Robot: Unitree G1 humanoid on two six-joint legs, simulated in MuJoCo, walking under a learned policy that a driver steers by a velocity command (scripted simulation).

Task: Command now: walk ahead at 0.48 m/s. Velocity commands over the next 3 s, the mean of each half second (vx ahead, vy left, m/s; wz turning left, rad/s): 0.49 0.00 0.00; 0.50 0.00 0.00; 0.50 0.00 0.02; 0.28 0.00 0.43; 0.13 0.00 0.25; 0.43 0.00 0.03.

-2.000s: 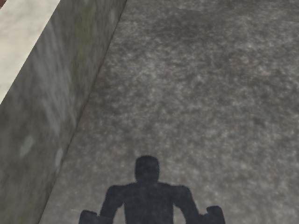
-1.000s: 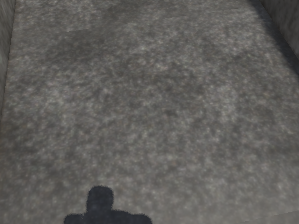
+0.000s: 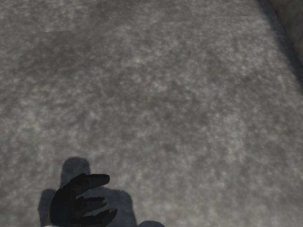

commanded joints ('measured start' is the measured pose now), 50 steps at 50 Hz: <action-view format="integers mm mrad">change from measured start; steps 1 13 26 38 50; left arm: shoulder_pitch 505 333 441 273 -93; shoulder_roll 297 120 219 72 54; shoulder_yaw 122 58 64 46 33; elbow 46 256 295 159 37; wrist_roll -6 30 31 16 6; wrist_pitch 18 -47 26 20 -22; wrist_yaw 31 26 76 43 -2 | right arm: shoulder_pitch -89 -323 -250 -202 -17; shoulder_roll -216 -73 -197 -106 -174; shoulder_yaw -37 -14 -68 -49 -60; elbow -121 -291 -320 -123 -53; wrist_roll -24 15 26 -4 6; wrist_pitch -16 -16 -49 -75 -9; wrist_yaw -15 38 69 49 -2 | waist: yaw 329 -18 -120 118 8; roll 88 -48 -189 51 130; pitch -426 36 -238 -15 40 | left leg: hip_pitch -415 -1055 -389 -465 -46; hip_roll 146 102 -60 146 235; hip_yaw -28 -77 81 -113 -47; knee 748 1309 525 -29 -25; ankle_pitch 1061 396 268 314 717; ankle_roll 69 -19 108 176 152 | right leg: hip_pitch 961 342 671 -145 -120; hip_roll -165 -177 -223 -136 -56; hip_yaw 324 225 102 204 23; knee -110 -662 -159 662 12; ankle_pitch -58 57 1039 182 31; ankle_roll -114 -120 -16 75 60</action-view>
